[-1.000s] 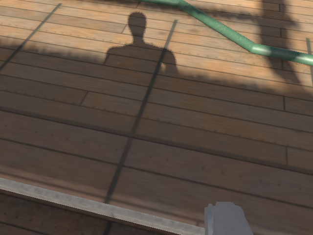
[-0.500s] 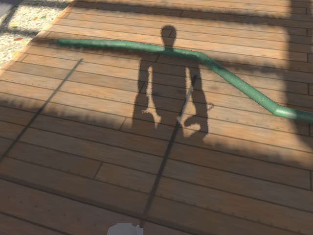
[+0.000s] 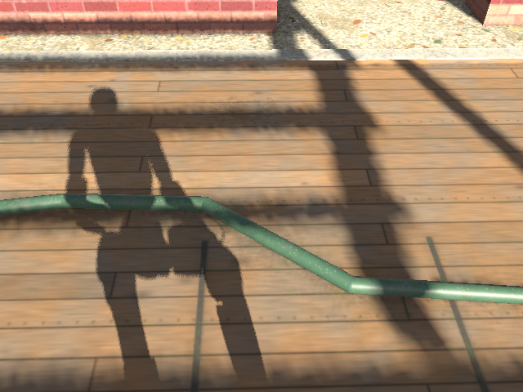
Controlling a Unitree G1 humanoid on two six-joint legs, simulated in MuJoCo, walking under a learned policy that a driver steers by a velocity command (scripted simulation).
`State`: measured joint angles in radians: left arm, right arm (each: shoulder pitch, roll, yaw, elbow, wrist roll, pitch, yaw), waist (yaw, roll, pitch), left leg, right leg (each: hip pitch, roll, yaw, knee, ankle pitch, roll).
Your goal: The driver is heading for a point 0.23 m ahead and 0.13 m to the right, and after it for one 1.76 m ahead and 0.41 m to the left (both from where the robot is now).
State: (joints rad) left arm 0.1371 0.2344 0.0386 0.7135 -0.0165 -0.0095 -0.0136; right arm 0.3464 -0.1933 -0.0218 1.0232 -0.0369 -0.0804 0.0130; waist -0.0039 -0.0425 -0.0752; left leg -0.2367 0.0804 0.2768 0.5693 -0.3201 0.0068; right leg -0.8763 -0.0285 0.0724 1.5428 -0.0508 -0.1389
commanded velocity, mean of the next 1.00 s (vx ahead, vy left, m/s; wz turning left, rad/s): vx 0.15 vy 0.00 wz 0.16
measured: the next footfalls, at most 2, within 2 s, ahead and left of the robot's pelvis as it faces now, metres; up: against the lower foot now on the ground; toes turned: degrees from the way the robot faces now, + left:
right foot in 0.26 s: +0.29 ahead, -0.14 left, +0.00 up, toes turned -10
left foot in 0.76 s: +0.28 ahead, +0.10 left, +0.00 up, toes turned +13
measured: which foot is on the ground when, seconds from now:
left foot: down 0.00-0.26, up 0.28-0.74, down 0.76-1.00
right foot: up 0.00-0.24, down 0.26-0.76, up 0.78-1.00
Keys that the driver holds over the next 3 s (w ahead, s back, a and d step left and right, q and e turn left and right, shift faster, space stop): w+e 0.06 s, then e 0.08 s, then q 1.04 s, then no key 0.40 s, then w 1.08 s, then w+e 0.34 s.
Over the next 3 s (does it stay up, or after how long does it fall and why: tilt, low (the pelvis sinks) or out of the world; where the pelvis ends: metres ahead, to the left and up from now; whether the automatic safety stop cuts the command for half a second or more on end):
stays up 0.83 0.24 -0.01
